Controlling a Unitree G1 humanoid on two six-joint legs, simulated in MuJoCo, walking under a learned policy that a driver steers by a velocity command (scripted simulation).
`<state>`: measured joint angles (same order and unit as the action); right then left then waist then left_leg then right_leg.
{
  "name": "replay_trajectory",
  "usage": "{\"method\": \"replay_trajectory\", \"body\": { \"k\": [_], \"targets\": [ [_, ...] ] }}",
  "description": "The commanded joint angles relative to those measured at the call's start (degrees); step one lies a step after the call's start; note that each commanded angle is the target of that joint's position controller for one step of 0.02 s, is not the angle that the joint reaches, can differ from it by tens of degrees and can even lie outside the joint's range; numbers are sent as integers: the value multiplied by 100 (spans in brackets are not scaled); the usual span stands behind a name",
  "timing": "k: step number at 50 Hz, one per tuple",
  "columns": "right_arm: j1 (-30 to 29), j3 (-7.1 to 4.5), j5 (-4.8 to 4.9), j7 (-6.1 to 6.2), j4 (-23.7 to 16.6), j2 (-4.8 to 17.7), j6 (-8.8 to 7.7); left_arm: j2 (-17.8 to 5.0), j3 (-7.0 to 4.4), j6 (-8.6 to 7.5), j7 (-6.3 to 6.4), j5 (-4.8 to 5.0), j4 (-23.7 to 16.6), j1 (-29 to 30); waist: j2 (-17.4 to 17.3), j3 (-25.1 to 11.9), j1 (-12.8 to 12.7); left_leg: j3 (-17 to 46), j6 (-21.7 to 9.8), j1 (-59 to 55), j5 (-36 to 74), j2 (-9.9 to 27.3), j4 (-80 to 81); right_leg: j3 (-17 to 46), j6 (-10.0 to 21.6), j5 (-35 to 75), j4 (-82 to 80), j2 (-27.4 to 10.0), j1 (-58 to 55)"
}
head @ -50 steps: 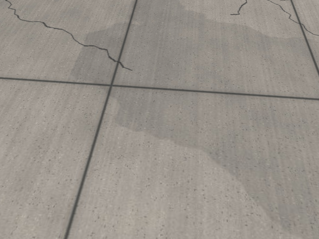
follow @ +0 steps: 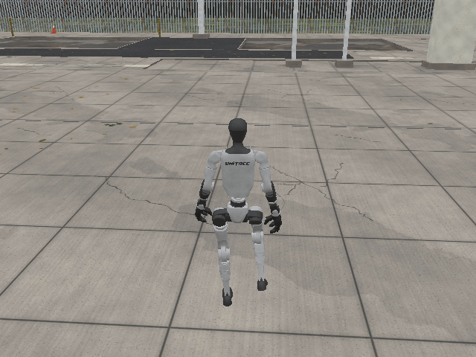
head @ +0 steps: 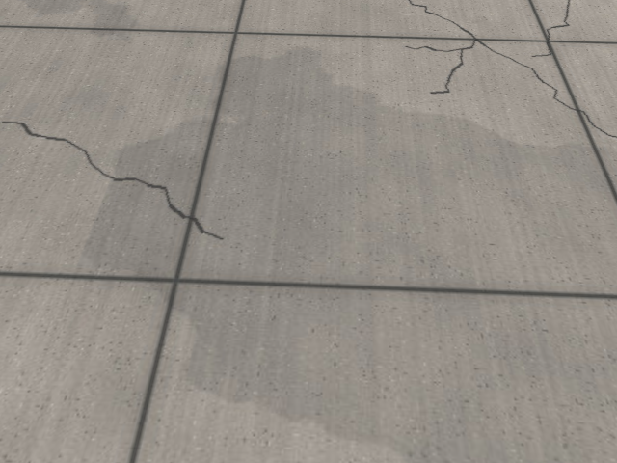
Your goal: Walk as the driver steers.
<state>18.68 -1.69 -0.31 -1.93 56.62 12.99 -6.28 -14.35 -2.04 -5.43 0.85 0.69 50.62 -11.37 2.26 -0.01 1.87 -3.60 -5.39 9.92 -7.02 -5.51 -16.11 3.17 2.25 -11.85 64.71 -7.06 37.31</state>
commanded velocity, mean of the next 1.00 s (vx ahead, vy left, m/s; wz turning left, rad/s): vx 0.50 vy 0.00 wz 0.00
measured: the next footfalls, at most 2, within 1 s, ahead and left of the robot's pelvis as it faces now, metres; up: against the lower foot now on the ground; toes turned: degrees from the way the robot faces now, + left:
right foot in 0.30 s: +0.33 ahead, -0.17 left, +0.00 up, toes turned -2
left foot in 0.86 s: +0.64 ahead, +0.07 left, +0.00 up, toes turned +3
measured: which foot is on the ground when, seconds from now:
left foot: down 0.00-0.32, up 0.34-0.84, down 0.86-1.00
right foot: up 0.00-0.28, down 0.30-0.88, up 0.90-1.00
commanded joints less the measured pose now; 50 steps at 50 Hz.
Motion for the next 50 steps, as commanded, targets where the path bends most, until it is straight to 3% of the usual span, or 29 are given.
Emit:
{"method": "replay_trajectory", "body": {
  "k": [1, 5, 10, 12, 13, 14, 15, 16, 17, 18, 19, 20, 22, 24, 27, 32, 35, 38, 40, 41, 42, 43, 44, 45, 46, 47, 48, 49, 50],
  "targets": [
    [-240, -128, 12, 111, -328, 772, -96, -239, -64, 30, 37, -68, -244, -187, -416, 312, -267, 1240, -988, 577, 345, 1632, 1153, 22, -155, 896, -855, -247, 132],
    [215, -154, 103, 188, -226, 925, -23, -167, -33, -28, -27, -16, -475, 724, -443, 312, 66, 939, -720, 115, 439, 1528, 1043, -197, -204, 1746, -2448, 13, -66],
    [638, -180, 148, 196, -31, 972, 94, -248, -16, -83, -196, 62, -760, 1435, -539, 461, 284, 1046, -638, -799, 292, 1874, 625, -245, -93, 1254, -3293, 178, -48],
    [587, -215, 153, 210, -20, 1043, 155, -371, -55, -136, -255, 63, -795, 1305, -620, 386, 133, 1125, -549, -1047, 564, 2011, 311, -293, 69, 801, -3536, 270, -368],
    [477, -224, 150, 214, -43, 1084, 186, -474, -110, -159, -264, 57, -732, 996, -677, 227, -78, 1072, -473, -1053, 1197, 1976, -39, -413, 165, 645, -3658, 404, -863],
    [372, -195, 127, 213, -78, 1020, 216, -672, -230, -173, -248, 44, -517, 281, -632, -177, -445, 848, -345, -947, 2127, 1713, -876, -555, 306, 599, -3791, 592, -1810],
    [299, -101, 47, 210, -199, 800, 213, -1076, -387, -186, -203, 10, -220, -887, -337, -992, -893, 522, -143, -147, 2003, 1367, -2407, -11, 624, 746, -3636, 101, -3478],
    [841, 100, 25, 162, -312, 155, 91, -1739, -556, -135, -190, -81, -69, -1679, 1067, -1830, -842, 47, 325, 2285, -83, 422, -4749, 2414, 1502, 162, -3938, -1333, -5820],
    [865, 78, 114, 135, -227, 333, -65, -1308, -435, -125, -214, -68, -33, -1787, 1256, -2185, -867, 903, 274, 3149, -2431, 285, -5714, 3917, 1726, -334, -4725, -1660, -6070],
    [360, -73, 264, 112, -366, 896, -145, -943, -311, -137, -217, -39, -123, -1262, 837, -1327, -754, 1035, 143, 3628, -2102, 652, -6077, 3148, 1404, -382, -4781, -1474, -5358],
    [-11, -90, 275, 131, -466, 940, -152, -730, -234, -124, -220, -28, -262, -696, 441, -844, -575, 866, 107, 3515, -1534, 977, -5909, 2298, 1208, 17, -4888, -1238, -4520],
    [-205, -109, 196, 166, -493, 856, -114, -549, -174, -116, -251, -43, -322, -308, 120, -462, -415, 771, 142, 3292, -1121, 1168, -5537, 1729, 1112, 400, -5119, -977, -3766],
    [-56, -135, 124, 202, -453, 633, 53, -375, -124, -137, -299, -95, -272, -121, 260, -204, -123, 749, 208, 2661, -683, 1366, -5033, 1053, 981, 820, -5485, -615, -2946],
    [-5, -134, 106, 219, -452, 491, 153, -497, -161, -170, -285, -95, -121, -339, 198, -91, -35, 672, 293, 2661, -421, 1370, -4801, 686, 1070, 1429, -5636, -528, -2766],
    [-629, -167, 56, 233, -684, 510, 173, -642, -200, -144, -187, -96, 47, -666, 74, 93, -136, 663, 412, 3208, 277, 1393, -3954, 428, 1086, 1910, -5732, -531, -2982],
    [-1666, -119, 88, 151, -975, 367, 120, -740, -203, -77, -80, -30, 226, -1066, 109, 304, -432, 445, 422, 3010, 1345, 1180, -2298, 54, 899, 1516, -5870, -389, -3176],
    [-2139, -95, 128, 77, -1136, 379, 94, -771, -221, -23, -62, 6, 403, -1370, 112, 481, -580, 410, 370, 3092, 1255, 1088, -1804, 62, 894, 1387, -5764, -558, -3661],
    [-2397, -94, 149, -30, -1305, 437, 34, -815, -263, 58, -20, 30, 513, -1445, 133, 558, -551, 429, 206, 3130, 795, 1043, -1494, 111, 830, 1646, -5456, -804, -4184],
    [-2163, -144, 151, -70, -1285, 568, -3, -892, -298, 108, -2, 35, 510, -1319, 227, 376, -357, 297, 65, 2557, 383, 887, -1350, 82, 730, 2406, -5093, -846, -4314],
    [-1771, -216, 144, -62, -1188, 701, -15, -942, -311, 134, 0, 28, 483, -1195, 312, 114, -120, 125, -29, 1880, 265, 691, -1303, -7, 657, 3350, -4642, -763, -4272],
    [-906, -352, 136, -32, -910, 918, -14, -860, -278, 168, -3, 5, 453, -1095, 255, -380, 302, -30, -173, 718, 321, 488, -1228, -223, 524, 4040, -3655, -473, -4028],
    [191, -488, 88, 23, -642, 1306, -6, -699, -194, 168, -7, -64, 334, -1085, -121, -1176, 687, 740, -491, -1085, 461, 1173, -1415, -452, 326, 3116, -2061, -151, -2935],
    [820, -613, 5, 45, -508, 1859, 30, 45, 23, 39, -80, -89, 271, -1771, -1588, -2010, 431, 3447, -1448, -3289, -304, 2628, -967, -524, -110, -97, 264, 910, -523],
    [795, -473, 66, 36, -498, 1394, 45, -229, -24, -125, -118, 34, 374, -1665, -1626, -2349, 511, 4683, -1579, -3429, -842, 2851, -167, 332, -64, -1993, 1206, 982, 249],
    [255, -382, 107, 45, -581, 1099, 30, -691, -146, -219, -137, 183, 197, -1114, -1295, -1383, 436, 3825, -1243, -2660, -869, 2652, -100, 355, 53, -1717, 1451, 618, 743],
    [-256, -313, 91, 53, -716, 880, 29, -754, -158, -241, -106, 199, 79, -685, -798, -867, 270, 2988, -1025, -1741, -518, 2421, 10, 183, 105, -1157, 1209, 276, 620],
    [-621, -255, 43, 25, -757, 699, 17, -698, -191, -205, -59, 114, 43, -475, -489, -440, 77, 2425, -898, -865, -58, 2183, 216, 86, 87, -772, 784, 70, 348],
    [-780, -200, -11, 7, -753, 534, -10, -632, -232, -120, -26, 49, 64, -562, -573, -309, -138, 2022, -778, -351, 181, 1965, 401, 130, 96, -519, 455, -103, -46],
    [-778, -195, -27, -12, -704, 512, -18, -472, -221, -32, -19, 35, 96, -705, -679, -250, -243, 1824, -775, -55, 258, 1877, 573, 115, 81, -389, 278, -140, -308]
  ]
}}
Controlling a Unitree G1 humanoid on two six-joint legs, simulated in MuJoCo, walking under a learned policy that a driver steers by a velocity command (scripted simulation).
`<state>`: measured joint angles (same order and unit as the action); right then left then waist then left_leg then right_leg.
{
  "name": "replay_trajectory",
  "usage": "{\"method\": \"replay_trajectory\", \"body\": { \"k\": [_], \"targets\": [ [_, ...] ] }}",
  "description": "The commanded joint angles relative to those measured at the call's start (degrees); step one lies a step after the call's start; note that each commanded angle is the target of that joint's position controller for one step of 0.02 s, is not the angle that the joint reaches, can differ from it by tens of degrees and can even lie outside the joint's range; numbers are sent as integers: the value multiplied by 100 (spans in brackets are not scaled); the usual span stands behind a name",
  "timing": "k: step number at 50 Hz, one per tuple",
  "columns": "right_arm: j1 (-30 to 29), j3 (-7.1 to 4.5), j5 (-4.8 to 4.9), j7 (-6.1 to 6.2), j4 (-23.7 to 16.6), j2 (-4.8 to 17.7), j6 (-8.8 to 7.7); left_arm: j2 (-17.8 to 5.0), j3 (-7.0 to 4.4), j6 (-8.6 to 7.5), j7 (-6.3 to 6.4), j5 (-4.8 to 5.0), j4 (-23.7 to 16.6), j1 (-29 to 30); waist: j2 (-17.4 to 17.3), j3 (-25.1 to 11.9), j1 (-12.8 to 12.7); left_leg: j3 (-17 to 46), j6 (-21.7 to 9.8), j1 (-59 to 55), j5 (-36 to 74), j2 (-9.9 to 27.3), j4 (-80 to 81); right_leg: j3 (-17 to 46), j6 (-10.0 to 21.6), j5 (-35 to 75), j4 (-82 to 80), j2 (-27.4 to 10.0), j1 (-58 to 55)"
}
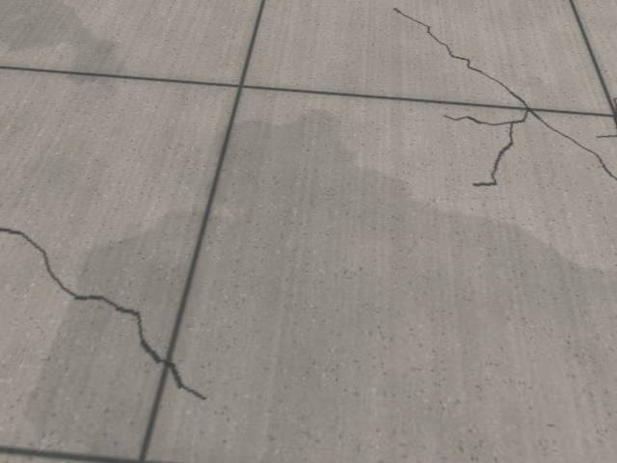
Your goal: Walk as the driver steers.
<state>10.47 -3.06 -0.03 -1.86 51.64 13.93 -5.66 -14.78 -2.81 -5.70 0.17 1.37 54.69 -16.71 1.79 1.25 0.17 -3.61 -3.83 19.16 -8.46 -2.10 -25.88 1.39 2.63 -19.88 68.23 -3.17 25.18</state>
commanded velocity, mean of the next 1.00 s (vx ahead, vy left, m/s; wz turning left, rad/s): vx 0.43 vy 0.00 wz -0.42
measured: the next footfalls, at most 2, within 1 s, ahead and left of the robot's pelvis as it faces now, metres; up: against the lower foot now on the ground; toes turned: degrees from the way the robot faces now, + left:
right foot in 0.44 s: +0.39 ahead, -0.16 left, +0.00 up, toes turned -11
left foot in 0.90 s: +0.70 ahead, -0.06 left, +0.00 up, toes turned -29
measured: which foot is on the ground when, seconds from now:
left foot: down 0.00-0.44, up 0.46-0.88, down 0.90-1.00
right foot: up 0.00-0.42, down 0.44-0.90, up 0.92-1.00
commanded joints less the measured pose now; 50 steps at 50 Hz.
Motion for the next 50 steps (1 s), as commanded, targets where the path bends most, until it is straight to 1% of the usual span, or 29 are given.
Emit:
{"method": "replay_trajectory", "body": {
  "k": [1, 4, 10, 16, 17, 19, 20, 21, 22, 23, 24, 25, 26, 27, 28, 29, 31, 33, 35, 36, 40, 43, 44, 45, 46, 47, 48, 49, 50],
  "targets": [
    [137, -76, -41, -17, -141, 477, -99, -294, -132, 59, 59, -45, -289, -258, -625, -320, -123, 1657, -986, -804, 584, 1495, 1674, 245, 13, 480, -221, -550, 817],
    [402, -142, -48, 82, 8, 739, -115, -309, -163, 139, 81, -75, -448, 152, -481, -73, -119, 1263, -1044, -837, 997, 1504, 1905, 218, -131, 1140, -911, -604, 1322],
    [768, -137, -41, 224, 195, 803, -82, -183, -120, 123, -48, -24, -738, 1158, -479, 137, 216, 352, -664, -1278, 1119, 1364, 2045, 111, -85, 2689, -2589, -368, 1474],
    [1136, -170, 10, 262, 415, 861, 65, -126, -49, 120, -257, -6, -1196, 1954, -403, 425, 467, -65, -546, -2510, 1627, 1757, 1649, -106, 101, 2161, -3318, -185, 1890],
    [1101, -186, 25, 275, 411, 901, 104, -145, -51, 118, -302, -6, -1271, 1987, -443, 419, 432, -131, -499, -2648, 1996, 1813, 1467, -207, 162, 1890, -3367, -138, 1838],
    [892, -233, 46, 318, 318, 1069, 175, -296, -120, 122, -367, -15, -1351, 1765, -641, 158, 203, -344, -362, -2724, 3796, 1819, 796, -576, 340, 1303, -3387, 157, 1173],
    [813, -256, 47, 350, 268, 1146, 220, -443, -204, 136, -375, -23, -1302, 1353, -759, -148, -42, -460, -282, -2682, 4790, 1779, 143, -766, 452, 1082, -3361, 390, 531],
    [696, -249, 51, 377, 207, 1151, 269, -684, -355, 145, -362, -12, -1102, 504, -683, -591, -501, -641, -127, -2371, 5141, 1586, -968, -853, 629, 1306, -3667, 651, -613],
    [697, -206, 16, 400, 72, 1090, 242, -1169, -560, 174, -271, -23, -897, -494, -256, -1151, -908, -682, 103, -1068, 3893, 1344, -2614, 127, 962, 1441, -3826, 173, -2405],
    [1238, 79, -166, 266, -184, 201, 54, -1779, -669, 171, -212, -3, -874, -747, 1244, -1762, -404, -391, 482, 1622, -1194, 152, -4808, 3248, 2057, 1002, -4181, -1364, -4601],
    [874, 30, 41, 161, -237, 570, -227, -1370, -537, 151, -194, -37, -924, -958, 917, -2410, -660, 817, 408, 2449, -2355, -66, -5646, 4645, 2312, 624, -5030, -1732, -5111],
    [300, -58, 240, 110, -421, 868, -378, -1046, -456, 126, -168, -82, -936, -718, 675, -1632, -737, 972, 240, 2952, -1916, 300, -5618, 3721, 1936, 931, -5047, -1468, -4649],
    [59, -40, 218, 127, -494, 847, -431, -843, -396, 108, -159, -64, -1050, -288, 126, -1159, -535, 923, 169, 2772, -1421, 575, -5139, 2930, 1698, 1356, -5070, -1205, -3776],
    [-23, -85, 93, 172, -470, 843, -407, -674, -338, 108, -170, -75, -1178, 144, -234, -764, -277, 865, 212, 2375, -1182, 748, -4595, 2400, 1555, 1929, -5182, -998, -2827],
    [47, -143, 29, 195, -479, 886, -321, -540, -281, 104, -158, -121, -1276, 373, -218, -621, -63, 882, 258, 1924, -1056, 875, -4265, 2082, 1496, 2267, -5339, -833, -2209],
    [125, -158, -2, 199, -515, 828, -231, -561, -276, 111, -145, -124, -1322, 447, -157, -533, 64, 867, 328, 1690, -1014, 896, -4002, 1984, 1497, 2348, -5466, -746, -1840],
    [101, -146, -66, 226, -598, 663, -107, -742, -319, 96, -87, -85, -1341, 368, -68, -384, 140, 731, 516, 1562, -800, 864, -3407, 1681, 1528, 2629, -5609, -637, -1339],
    [-342, -119, -99, 256, -770, 576, -63, -930, -375, 98, -6, -63, -1328, 178, -2, -223, 36, 641, 662, 1602, -126, 752, -2566, 1439, 1438, 2605, -5680, -481, -1080],
    [-801, -82, -89, 238, -898, 482, -71, -948, -388, 129, 40, -31, -1307, 11, 111, -147, -136, 618, 683, 1390, 716, 565, -1599, 1233, 1219, 2245, -5621, -239, -934],
    [-1006, -68, -81, 227, -970, 454, -82, -956, -391, 155, 56, -31, -1294, -42, 184, -76, -204, 578, 670, 1224, 1029, 432, -1163, 1150, 1102, 2432, -5503, -138, -845],
    [-1347, -104, -30, 178, -1233, 579, -97, -932, -403, 306, 103, -1, -1181, -384, 415, -272, -333, 629, 592, 747, 1373, 39, -400, 1450, 761, 2899, -4791, -135, -1164],
    [-1009, -196, -45, 149, -1203, 831, -145, -859, -394, 411, 202, -22, -1353, -136, 556, -466, -82, 799, 406, 399, 968, 26, 13, 2005, 579, 2883, -4006, -184, -1641],
    [-660, -224, -90, 161, -1128, 891, -183, -786, -368, 427, 213, -20, -1468, 67, 521, -614, 147, 723, 283, -126, 1419, 135, 388, 1953, 407, 2841, -3511, 36, -1582],
    [-114, -286, -215, 196, -1088, 1174, -204, -518, -281, 404, 204, -88, -1649, 139, 133, -1257, 331, 1234, -40, -1417, 2793, 903, 137, 1681, 158, 2128, -2362, 383, -1045],
    [224, -291, -310, 242, -1118, 1391, -130, -130, -179, 385, 189, -162, -1609, -854, -1275, -2013, -11, 2690, -882, -3236, 5218, 2455, -326, 1066, -208, -1796, -691, 1127, 364],
    [447, -331, -103, 202, -1034, 1368, -7, -616, -197, 371, 142, -20, -1612, -1541, -2027, -2740, -105, 4094, -1536, -3713, 3978, 3224, -173, 938, -336, -2345, 482, 868, 1070],
    [100, -238, -67, 222, -1242, 955, 74, -1049, -322, 457, 161, 48, -1527, -1118, -1239, -2196, 45, 3630, -1345, -3183, 2743, 2798, 95, 923, -527, -1778, 962, 571, 1417],
    [-173, -154, -79, 264, -1306, 717, 169, -1175, -372, 571, 188, 26, -1642, -496, -820, -1581, 133, 2810, -1055, -2530, 2066, 2423, 235, 635, -634, -1332, 961, 416, 1569],
    [-421, -99, -102, 280, -1327, 632, 252, -1141, -401, 692, 220, 3, -1681, -257, -645, -1156, 67, 2307, -939, -1821, 1703, 2108, 413, 529, -703, -1077, 830, 253, 1453]
  ]
}}
Over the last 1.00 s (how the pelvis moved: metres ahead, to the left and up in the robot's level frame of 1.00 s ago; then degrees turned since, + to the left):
0.55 -0.01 -0.01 1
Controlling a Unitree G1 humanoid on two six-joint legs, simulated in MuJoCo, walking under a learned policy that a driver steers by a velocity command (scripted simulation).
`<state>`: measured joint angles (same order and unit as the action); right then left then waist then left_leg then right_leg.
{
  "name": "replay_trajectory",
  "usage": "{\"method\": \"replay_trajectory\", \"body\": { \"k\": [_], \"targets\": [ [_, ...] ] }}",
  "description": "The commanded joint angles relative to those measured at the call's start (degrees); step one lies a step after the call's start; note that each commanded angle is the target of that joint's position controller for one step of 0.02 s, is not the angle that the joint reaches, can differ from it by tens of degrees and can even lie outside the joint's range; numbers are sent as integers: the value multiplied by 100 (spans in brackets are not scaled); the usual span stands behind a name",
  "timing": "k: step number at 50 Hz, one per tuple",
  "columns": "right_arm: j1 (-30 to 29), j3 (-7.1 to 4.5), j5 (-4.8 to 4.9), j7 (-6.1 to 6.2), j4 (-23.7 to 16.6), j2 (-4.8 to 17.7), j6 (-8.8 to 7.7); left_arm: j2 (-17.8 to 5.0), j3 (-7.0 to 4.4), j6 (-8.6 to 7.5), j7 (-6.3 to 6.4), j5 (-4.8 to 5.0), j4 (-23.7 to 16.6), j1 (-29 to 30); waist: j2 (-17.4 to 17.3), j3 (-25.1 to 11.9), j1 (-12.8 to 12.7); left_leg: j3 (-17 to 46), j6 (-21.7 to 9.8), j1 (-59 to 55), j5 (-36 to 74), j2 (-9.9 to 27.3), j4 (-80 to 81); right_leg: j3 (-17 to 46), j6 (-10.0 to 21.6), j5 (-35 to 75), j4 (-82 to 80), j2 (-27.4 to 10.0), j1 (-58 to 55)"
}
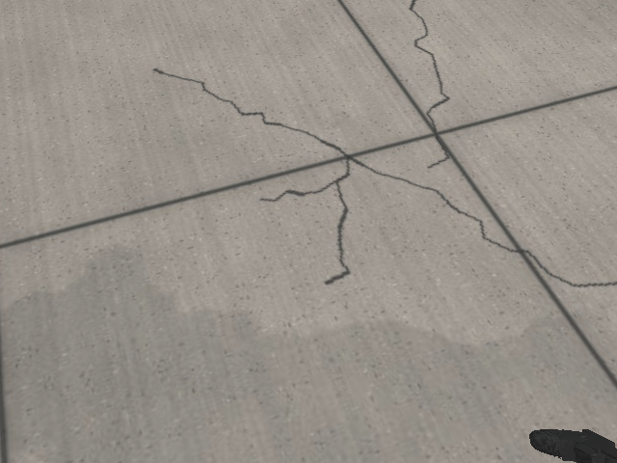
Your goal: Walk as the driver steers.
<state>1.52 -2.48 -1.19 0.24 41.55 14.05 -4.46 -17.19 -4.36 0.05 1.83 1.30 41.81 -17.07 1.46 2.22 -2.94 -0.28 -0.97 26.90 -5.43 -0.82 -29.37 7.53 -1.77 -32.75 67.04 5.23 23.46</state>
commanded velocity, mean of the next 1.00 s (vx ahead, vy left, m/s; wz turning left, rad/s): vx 0.04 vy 0.00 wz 0.16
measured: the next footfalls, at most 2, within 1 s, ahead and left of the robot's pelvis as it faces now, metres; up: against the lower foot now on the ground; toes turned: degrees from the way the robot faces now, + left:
right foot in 0.30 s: +0.08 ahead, -0.15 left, +0.00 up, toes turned -6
left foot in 0.68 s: +0.07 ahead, +0.10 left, +0.00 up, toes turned +7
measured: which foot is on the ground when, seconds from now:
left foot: down 0.00-0.30, up 0.32-0.66, down 0.68-1.00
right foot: up 0.00-0.28, down 0.30-0.68, up 0.70-1.00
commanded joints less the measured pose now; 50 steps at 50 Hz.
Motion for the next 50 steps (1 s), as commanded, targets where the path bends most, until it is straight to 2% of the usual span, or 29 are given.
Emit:
{"method": "replay_trajectory", "body": {
  "k": [1, 2, 4, 7, 10, 12, 14, 15, 16, 17, 18, 19, 21, 23, 25, 27, 29, 31, 33, 34, 35, 36, 37, 38, 39, 40, 45, 49, 50],
  "targets": [
    [277, -155, -13, 80, -294, 655, 188, -786, -247, 209, 65, 11, -454, -183, -717, -919, 231, 1614, -1163, -1923, 1069, 1774, 972, -159, -264, 374, 691, -720, 1370],
    [213, -191, -54, 84, -258, 761, 210, -584, -204, 264, 63, 13, -485, -232, -871, -712, 170, 1193, -1119, -1391, 909, 1545, 1216, -359, -247, 555, 403, -729, 1015],
    [201, -240, -64, 94, -209, 844, 203, -340, -150, 273, 71, 3, -570, -230, -991, -705, 159, 789, -1230, -1259, 1106, 1505, 1401, -555, -232, 725, -139, -736, 787],
    [202, -305, 11, 135, -169, 973, 235, -310, -114, 256, 29, -52, -731, 51, -895, -980, 232, 561, -1378, -1511, 1331, 1785, 1438, -583, -177, 1141, -916, -914, 571],
    [250, -288, 76, 89, -70, 1010, 314, -236, -47, 240, -47, -110, -760, 206, -909, -1010, 279, 418, -1375, -1256, 901, 1681, 1447, -675, -35, 1268, -1831, -784, -178],
    [304, -235, 154, 5, 38, 939, 336, -196, -23, 238, -90, -158, -693, 167, -909, -944, 250, 447, -1280, -1195, 300, 1589, 1347, -748, 90, 1444, -2659, -680, -636],
    [269, -86, 223, -92, 162, 631, 335, -86, 0, 210, -135, -219, -483, -127, -814, -847, 21, 334, -884, -740, -359, 1302, 1002, -874, 275, 2263, -4192, -525, -1727],
    [551, 12, 187, -159, 277, 405, 299, -284, -24, 200, -117, -272, -525, -125, -629, -854, 75, 252, -403, -346, -838, 1053, 767, -434, 420, 2675, -4571, -877, -2356],
    [748, 101, -15, -232, 236, 166, 278, -803, -93, 205, -44, -329, -648, -119, 549, -969, 345, -220, 107, 22, -1987, 535, -391, 871, 743, 3810, -4691, -2127, -2592],
    [854, 26, 102, -176, 207, 344, 288, -925, -105, 183, -35, -426, -696, 412, 1387, -760, 457, -138, 286, -141, -2634, 336, -805, 1004, 1497, 3111, -4957, -2669, -1241],
    [631, -97, 156, -101, 220, 854, 343, -759, -98, 92, -55, -433, -801, 802, 1107, -438, 326, -2, 359, -429, -2314, 388, -1331, 727, 1503, 2327, -5128, -2305, -723],
    [606, -206, 210, -48, 236, 1034, 402, -765, -120, 19, -43, -405, -747, 906, 1152, -248, 323, -84, 369, -141, -2162, 256, -1834, 472, 1370, 2317, -5119, -2114, -723],
    [839, -329, 183, 77, 346, 1100, 557, -744, -131, -68, 6, -275, -667, 859, 1037, -197, 272, 136, 455, 349, -2409, 243, -3027, 320, 1420, 3378, -4991, -2239, -962],
    [979, -331, 250, 105, 314, 869, 611, -557, -90, -81, 62, -222, -613, 876, 699, -320, 349, 238, 494, 617, -2336, 238, -3417, 65, 1446, 4168, -4812, -2272, -1330],
    [845, -279, 247, 93, 202, 650, 626, -477, -96, -45, 111, -194, -573, 933, 624, -459, 294, 117, 538, 683, -2113, 339, -2942, -169, 1406, 4282, -4677, -2241, -1672],
    [673, -205, 235, 19, 53, 502, 642, -546, -144, 17, 143, -196, -538, 970, 684, -610, 190, -87, 535, 309, -2031, 364, -2258, -354, 1407, 4340, -4565, -2247, -1722],
    [657, -208, 245, -70, -79, 584, 654, -695, -209, 63, 142, -179, -477, 930, 768, -762, 138, -259, 460, -39, -1951, 310, -1779, -353, 1449, 4527, -4463, -2372, -1789],
    [831, -240, 247, -151, -129, 676, 667, -796, -250, 79, 133, -99, -427, 989, 793, -786, 236, -409, 292, -379, -1658, 242, -1185, -392, 1364, 4491, -4293, -2444, -1751],
    [1269, -288, 210, -185, -21, 708, 674, -761, -255, 95, 127, 11, -333, 1045, 655, -799, 483, -587, -1, -1183, -655, 11, -6, -717, 967, 3894, -3793, -2253, -1394],
    [1369, -381, 161, -133, -27, 983, 668, -586, -230, 88, 101, -30, -206, 735, 9, -743, 425, 4, -235, -1765, 433, 203, 542, -1154, 502, 2889, -3028, -1906, -820],
    [1476, -581, 134, -6, -147, 1832, 652, -138, -82, 63, 56, -345, -477, 838, -1956, -735, 259, 2257, -1033, -2711, 2909, 1817, 665, -1703, -203, 206, -1173, -1039, 945],
    [1657, -523, -84, -84, -269, 1793, 534, -293, -106, 17, 89, -282, -687, 1548, -1666, -960, 751, 3103, -2062, -2486, 3210, 2429, 912, -723, -253, -888, -83, -493, 1540],
    [1502, -479, -123, -119, -306, 1656, 413, -498, -171, 21, 105, -148, -651, 1616, -1037, -861, 701, 2716, -1992, -2416, 2694, 2197, 959, -398, -176, -575, 367, -605, 1676],
    [1184, -456, -7, -84, -342, 1509, 349, -552, -206, 39, 134, -117, -564, 1517, -787, -705, 512, 2294, -1649, -2363, 2179, 1853, 901, -312, -112, -25, 337, -700, 1773],
    [924, -402, 129, -32, -393, 1313, 360, -569, -232, 62, 184, -158, -445, 1413, -607, -636, 409, 2051, -1364, -2302, 1831, 1615, 880, -270, -121, 394, 169, -766, 1797],
    [761, -352, 208, 20, -437, 1199, 394, -617, -262, 78, 215, -187, -410, 1302, -681, -616, 308, 1890, -1237, -2131, 1726, 1455, 922, -248, -157, 710, 55, -775, 1621],
    [956, -355, 180, 145, -556, 1210, 472, -409, -219, 17, 176, -136, -382, 1175, -751, -756, 336, 1882, -1190, -2244, 1254, 1189, 996, -250, -291, 1383, -672, -547, 1401],
    [916, -409, 178, 188, -665, 1321, 542, -401, -200, -37, 135, -132, -421, 1302, -922, -620, 415, 2188, -1177, -1997, 242, 1072, 1050, -168, -381, 1492, -1672, -484, 1084],
    [946, -417, 187, 184, -681, 1323, 551, -419, -199, -63, 104, -122, -418, 1275, -928, -675, 439, 2299, -1198, -1893, -524, 1022, 1157, -176, -371, 1521, -1897, -471, 933]
  ]
}}
Over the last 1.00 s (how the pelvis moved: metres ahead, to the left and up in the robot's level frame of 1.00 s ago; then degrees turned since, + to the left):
0.52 -0.09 -0.01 -29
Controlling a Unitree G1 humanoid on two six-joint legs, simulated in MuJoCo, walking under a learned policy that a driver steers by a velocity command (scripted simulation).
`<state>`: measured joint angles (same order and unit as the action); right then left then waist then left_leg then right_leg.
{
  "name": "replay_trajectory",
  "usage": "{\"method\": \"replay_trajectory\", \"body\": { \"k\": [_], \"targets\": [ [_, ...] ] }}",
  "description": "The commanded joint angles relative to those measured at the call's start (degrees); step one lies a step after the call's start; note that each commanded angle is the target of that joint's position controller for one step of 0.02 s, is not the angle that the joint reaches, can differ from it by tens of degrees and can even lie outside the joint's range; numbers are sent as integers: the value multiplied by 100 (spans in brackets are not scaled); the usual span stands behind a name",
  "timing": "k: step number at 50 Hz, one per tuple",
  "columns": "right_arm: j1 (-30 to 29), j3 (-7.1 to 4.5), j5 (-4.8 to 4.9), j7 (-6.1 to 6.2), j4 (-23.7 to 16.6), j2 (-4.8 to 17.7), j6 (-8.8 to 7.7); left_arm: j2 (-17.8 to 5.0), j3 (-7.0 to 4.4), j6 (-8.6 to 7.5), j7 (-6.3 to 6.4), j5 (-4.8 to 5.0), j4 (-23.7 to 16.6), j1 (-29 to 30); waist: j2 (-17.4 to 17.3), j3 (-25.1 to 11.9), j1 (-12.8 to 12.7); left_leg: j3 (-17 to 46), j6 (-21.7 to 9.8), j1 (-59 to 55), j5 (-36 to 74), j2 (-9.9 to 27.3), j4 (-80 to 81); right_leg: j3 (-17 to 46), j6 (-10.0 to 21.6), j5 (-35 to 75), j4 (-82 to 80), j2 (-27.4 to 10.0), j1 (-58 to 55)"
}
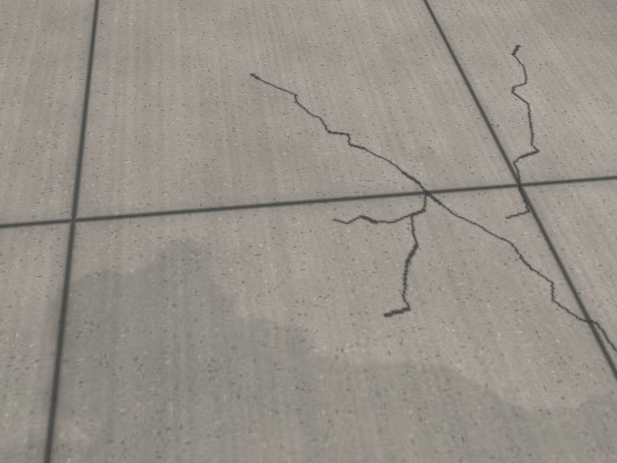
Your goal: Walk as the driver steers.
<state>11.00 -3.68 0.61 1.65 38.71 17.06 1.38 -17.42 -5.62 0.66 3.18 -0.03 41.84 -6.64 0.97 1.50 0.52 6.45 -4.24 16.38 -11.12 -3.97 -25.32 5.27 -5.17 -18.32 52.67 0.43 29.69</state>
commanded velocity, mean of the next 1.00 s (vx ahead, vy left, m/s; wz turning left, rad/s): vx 0.39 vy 0.00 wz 0.29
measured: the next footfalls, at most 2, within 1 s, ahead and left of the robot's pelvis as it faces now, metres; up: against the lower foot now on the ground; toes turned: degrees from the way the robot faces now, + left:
right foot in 0.20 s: +0.08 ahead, -0.15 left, +0.00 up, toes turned +13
left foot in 0.64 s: +0.29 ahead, +0.20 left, +0.00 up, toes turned +18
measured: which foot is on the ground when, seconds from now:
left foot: down 0.00-0.20, up 0.22-0.62, down 0.64-1.00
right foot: up 0.00-0.18, down 0.20-0.66, up 0.68-1.00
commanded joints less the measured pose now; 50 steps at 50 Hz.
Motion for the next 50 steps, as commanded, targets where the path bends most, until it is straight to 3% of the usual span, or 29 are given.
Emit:
{"method": "replay_trajectory", "body": {
  "k": [1, 3, 6, 9, 10, 11, 12, 13, 14, 16, 17, 19, 24, 27, 29, 30, 31, 32, 33, 34, 35, 36, 37, 38, 40, 42, 45, 48, 50],
  "targets": [
    [2, -300, 18, 32, -416, 1022, -33, -416, -73, -159, -69, 30, -439, 264, -942, -549, 127, 1789, -898, -696, -774, 1297, 880, 29, -4, 64, -682, 28, 199],
    [12, -303, 28, 2, -439, 1038, -48, -466, -81, -264, -147, 67, -493, 334, -1100, -419, 181, 2138, -952, -520, -1705, 1286, 1023, -1, 75, -105, -1074, 77, 31],
    [42, -297, 45, -39, -464, 1032, -75, -486, -88, -471, -256, 122, -521, 299, -1077, -383, 171, 2437, -949, -382, -2030, 1225, 957, -49, 270, -301, -1733, 166, -498],
    [-172, -230, 80, -35, -552, 865, -55, -446, -133, -631, -310, 180, -319, -302, -894, -330, -263, 2383, -669, 286, -2259, 815, 587, -203, 535, 527, -3160, 135, -1943],
    [-216, -162, 73, -30, -613, 633, -83, -642, -201, -649, -277, 138, -217, -729, -610, -491, -441, 2066, -383, 1039, -2431, 554, -65, 160, 719, 525, -3259, -397, -2955],
    [-133, -30, 66, -46, -674, 167, -115, -965, -245, -639, -227, -3, -148, -1317, 412, -816, -525, 971, 27, 1938, -2534, -102, -1804, 1521, 1156, -687, -3605, -1534, -3808],
    [-346, -101, 122, -65, -983, 459, -201, -1315, -324, -656, -309, -171, -57, -1431, 1221, -239, -419, 491, 92, 3117, -2366, -163, -2747, 3208, 1772, -1911, -4145, -2357, -3385],
    [-321, -190, 104, -86, -922, 813, -243, -1003, -250, -679, -300, -91, -173, -1057, 987, 198, -290, 448, 189, 3456, -1889, 318, -3360, 3018, 1850, -2267, -4205, -2352, -3134],
    [-195, -239, 80, -118, -781, 904, -244, -707, -162, -664, -252, 10, -239, -847, 871, 324, -249, 349, 289, 3537, -1463, 400, -3597, 2444, 1646, -1972, -4221, -2022, -3102],
    [-124, -213, 31, -171, -675, 694, -294, -550, -69, -634, -217, 20, -221, -891, 661, 294, -266, 266, 421, 3461, -803, 511, -3813, 1656, 1435, -1008, -4260, -1651, -3039],
    [-191, -172, 38, -210, -669, 538, -341, -529, -40, -656, -215, -23, -177, -1005, 600, 287, -312, 208, 444, 3334, -486, 531, -3858, 1296, 1428, -484, -4327, -1534, -2893],
    [-310, -112, 53, -242, -698, 359, -400, -546, -27, -687, -240, -50, -91, -1169, 563, 275, -356, 54, 513, 3223, -56, 542, -3637, 774, 1498, 178, -4425, -1405, -2758],
    [-1008, 40, 17, -352, -878, 80, -494, -769, -36, -619, -276, 85, 93, -1318, 576, 359, -539, -616, 596, 2353, 708, 711, -1860, -67, 1491, 1217, -4475, -1233, -2427],
    [-1254, 35, 85, -440, -964, 146, -530, -951, -61, -569, -314, 176, 245, -1576, 622, 423, -593, -817, 433, 1758, 525, 619, -1157, -109, 1479, 1433, -4413, -1443, -2481],
    [-1126, -31, 102, -461, -979, 321, -542, -1035, -74, -516, -322, 220, 327, -1598, 711, 370, -395, -874, 202, 1380, 257, 505, -796, -92, 1420, 2172, -4171, -1631, -2754],
    [-757, -108, 90, -446, -898, 455, -545, -1090, -78, -486, -311, 228, 351, -1528, 736, 140, -101, -983, 55, 775, 277, 348, -576, -235, 1330, 3273, -3718, -1601, -2818],
    [23, -241, 73, -406, -655, 669, -530, -1025, -46, -464, -295, 228, 380, -1534, 588, -364, 323, -1106, -134, -330, 421, 168, -350, -554, 1185, 4302, -2753, -1373, -2702],
    [943, -369, 53, -336, -433, 934, -495, -840, 39, -485, -271, 156, 345, -1571, 432, -1015, 764, -782, -320, -1853, 494, 461, -530, -782, 972, 3997, -1457, -1143, -1899],
    [1655, -482, -102, -266, -347, 1597, -470, -200, 261, -569, -293, 25, 41, -1927, -1082, -2010, 715, 1894, -1132, -4045, -368, 2171, -336, -948, 551, 1286, 982, -385, 296],
    [1787, -386, -46, -289, -299, 1351, -485, -282, 269, -706, -306, 77, 114, -1874, -1583, -2661, 710, 3852, -1500, -4030, -987, 2695, 738, -8, 539, -1372, 2010, 31, 923],
    [1351, -255, -36, -316, -283, 1014, -514, -753, 121, -753, -345, 261, -21, -1456, -1213, -1674, 638, 3062, -1230, -3377, -1260, 2500, 837, 83, 612, -1083, 2397, -330, 1520],
    [998, -189, -8, -319, -293, 811, -518, -731, 147, -769, -354, 275, -116, -1072, -929, -1010, 499, 2222, -1064, -2553, -997, 2247, 887, -114, 697, -605, 2234, -601, 1569],
    [653, -135, -31, -335, -286, 661, -526, -652, 153, -757, -335, 161, -124, -916, -588, -576, 303, 1663, -966, -1772, -567, 1978, 1048, -189, 693, -176, 1875, -780, 1385],
    [412, -90, -83, -350, -309, 513, -563, -619, 125, -697, -332, 97, -87, -1000, -673, -384, 84, 1269, -901, -1217, -124, 1761, 1234, -141, 684, 154, 1586, -938, 1044],
    [231, -97, -82, -349, -271, 475, -640, -412, 163, -570, -359, 92, 25, -1247, -713, -309, -144, 879, -983, -701, 352, 1633, 1573, -183, 591, 489, 1405, -975, 656],
    [264, -117, -57, -337, -143, 544, -726, -355, 177, -482, -334, 52, -22, -1091, -558, -110, -215, 523, -1039, -527, 822, 1599, 1764, -209, 469, 832, 1038, -981, 819],
    [485, -129, -47, -272, 53, 607, -729, -286, 217, -503, -337, -5, -220, -454, -385, 123, -66, 103, -956, -645, 1286, 1474, 1836, -237, 363, 1744, -51, -938, 1098],
    [733, -156, -8, -208, 195, 755, -676, -151, 296, -595, -439, 41, -382, 227, -367, 268, 196, -224, -786, -669, 1177, 1358, 1893, -460, 408, 2576, -1272, -702, 776],
    [1000, -182, 35, -195, 334, 861, -643, -149, 315, -629, -510, 83, -507, 599, -343, 346, 349, -192, -779, -939, 1016, 1492, 1845, -485, 459, 2715, -1706, -599, 718]
  ]
}}
Over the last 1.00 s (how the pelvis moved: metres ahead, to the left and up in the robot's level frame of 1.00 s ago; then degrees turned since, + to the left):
0.03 0.02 0.02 15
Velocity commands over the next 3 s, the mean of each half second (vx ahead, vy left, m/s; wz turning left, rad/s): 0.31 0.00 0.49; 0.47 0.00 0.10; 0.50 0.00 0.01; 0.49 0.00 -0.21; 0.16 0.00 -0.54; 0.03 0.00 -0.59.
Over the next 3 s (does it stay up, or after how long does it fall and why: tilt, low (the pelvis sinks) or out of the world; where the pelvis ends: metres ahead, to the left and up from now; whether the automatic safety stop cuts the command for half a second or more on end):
stays up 1.09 0.32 0.00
